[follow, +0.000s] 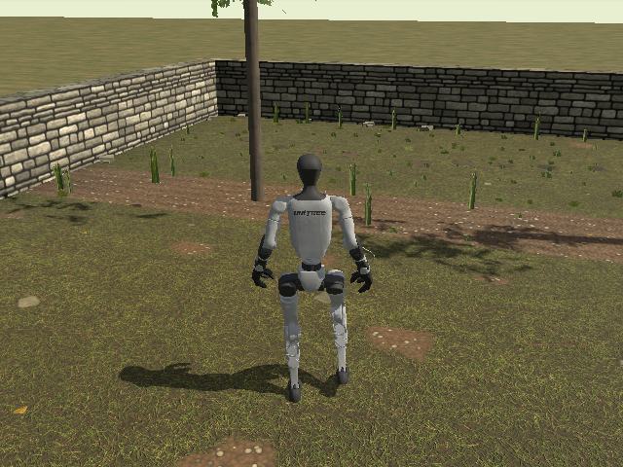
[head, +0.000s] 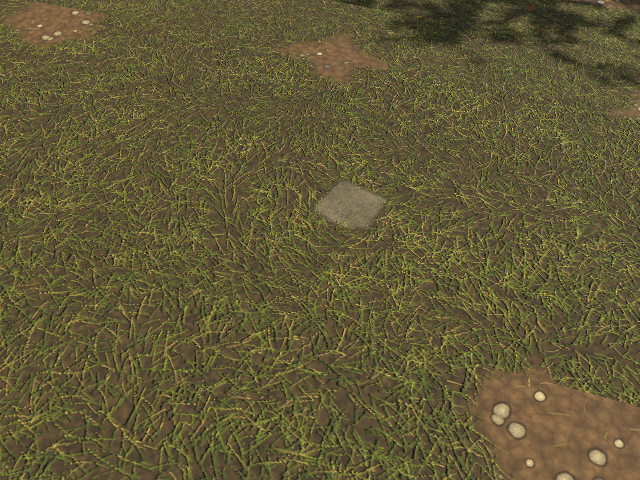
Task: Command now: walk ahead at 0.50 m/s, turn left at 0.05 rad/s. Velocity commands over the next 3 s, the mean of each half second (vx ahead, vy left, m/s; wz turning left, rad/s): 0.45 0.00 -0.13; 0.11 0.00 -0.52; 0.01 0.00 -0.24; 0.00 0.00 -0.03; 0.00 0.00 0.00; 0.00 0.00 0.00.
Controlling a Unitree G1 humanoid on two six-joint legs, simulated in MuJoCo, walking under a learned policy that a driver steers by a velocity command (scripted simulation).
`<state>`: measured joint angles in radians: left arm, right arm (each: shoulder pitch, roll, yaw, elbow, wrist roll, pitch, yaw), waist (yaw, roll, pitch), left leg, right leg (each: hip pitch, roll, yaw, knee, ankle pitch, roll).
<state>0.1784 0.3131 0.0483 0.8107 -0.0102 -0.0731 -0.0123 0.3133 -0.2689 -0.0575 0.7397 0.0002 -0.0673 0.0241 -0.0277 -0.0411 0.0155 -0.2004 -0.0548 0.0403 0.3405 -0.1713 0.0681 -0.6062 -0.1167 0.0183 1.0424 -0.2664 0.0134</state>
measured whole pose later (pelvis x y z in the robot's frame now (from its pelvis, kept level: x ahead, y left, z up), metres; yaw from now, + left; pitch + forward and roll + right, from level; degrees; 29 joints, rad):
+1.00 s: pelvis +0.38 -0.06 -0.01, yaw -25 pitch +1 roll +0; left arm 0.20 0.34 0.09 0.69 -0.03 0.08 0.03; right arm 0.12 -0.25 -0.05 0.70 -0.02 0.00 -0.03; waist 0.00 -0.03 0.06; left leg -0.33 0.02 0.04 0.45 -0.14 0.01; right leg -0.50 0.01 0.05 1.06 -0.45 0.09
